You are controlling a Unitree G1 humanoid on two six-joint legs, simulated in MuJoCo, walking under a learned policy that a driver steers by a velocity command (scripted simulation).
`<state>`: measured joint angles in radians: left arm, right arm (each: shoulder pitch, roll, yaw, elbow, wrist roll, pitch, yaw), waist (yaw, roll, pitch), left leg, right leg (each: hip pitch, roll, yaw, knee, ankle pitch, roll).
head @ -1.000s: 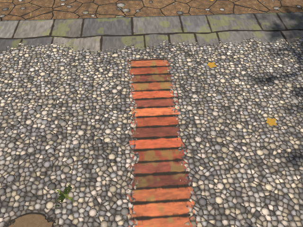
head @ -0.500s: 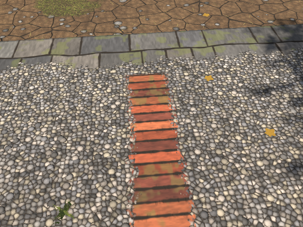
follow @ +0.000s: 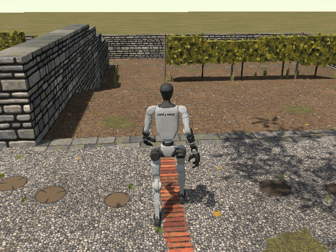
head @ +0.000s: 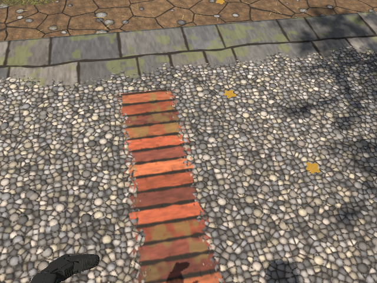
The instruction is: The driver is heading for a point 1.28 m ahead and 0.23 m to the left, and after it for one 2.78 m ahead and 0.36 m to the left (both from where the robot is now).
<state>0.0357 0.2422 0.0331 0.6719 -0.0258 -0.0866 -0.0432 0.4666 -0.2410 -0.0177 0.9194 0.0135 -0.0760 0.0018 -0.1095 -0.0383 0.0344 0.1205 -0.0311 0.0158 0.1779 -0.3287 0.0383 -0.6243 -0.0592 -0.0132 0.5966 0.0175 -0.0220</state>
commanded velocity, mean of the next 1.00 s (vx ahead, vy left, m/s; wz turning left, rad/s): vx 0.49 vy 0.00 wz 0.00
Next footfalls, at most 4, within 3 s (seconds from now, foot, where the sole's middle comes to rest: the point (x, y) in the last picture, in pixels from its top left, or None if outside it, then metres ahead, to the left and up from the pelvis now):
0.10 right None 0.25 -0.13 -0.77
0.64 left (139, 265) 0.54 0.12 -0.77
1.20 right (194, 184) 0.85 -0.11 -0.77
1.76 left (124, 141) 1.10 0.17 -0.77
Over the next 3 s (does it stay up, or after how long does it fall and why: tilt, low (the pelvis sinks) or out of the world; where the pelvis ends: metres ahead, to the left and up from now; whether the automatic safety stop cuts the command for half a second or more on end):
stays up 1.60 0.29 0.01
